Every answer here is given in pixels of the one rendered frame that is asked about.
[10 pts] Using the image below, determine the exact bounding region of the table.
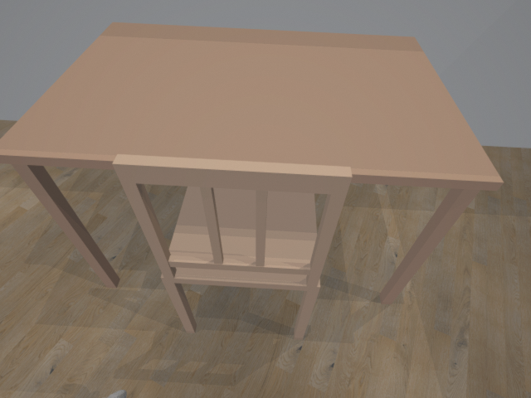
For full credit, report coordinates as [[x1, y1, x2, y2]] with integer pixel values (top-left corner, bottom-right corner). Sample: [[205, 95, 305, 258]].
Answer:
[[0, 22, 504, 304]]

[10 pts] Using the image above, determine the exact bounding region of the chair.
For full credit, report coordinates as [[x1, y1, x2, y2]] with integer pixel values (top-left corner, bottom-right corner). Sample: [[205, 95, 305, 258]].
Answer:
[[112, 154, 352, 340]]

